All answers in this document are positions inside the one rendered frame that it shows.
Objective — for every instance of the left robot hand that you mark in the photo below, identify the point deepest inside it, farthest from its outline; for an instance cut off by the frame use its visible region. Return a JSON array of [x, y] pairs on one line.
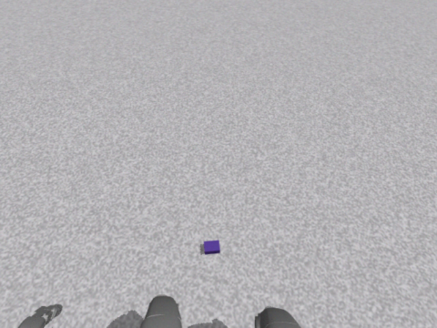
[[41, 317]]

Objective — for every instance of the small box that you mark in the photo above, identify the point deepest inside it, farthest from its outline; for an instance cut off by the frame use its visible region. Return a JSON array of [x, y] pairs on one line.
[[211, 247]]

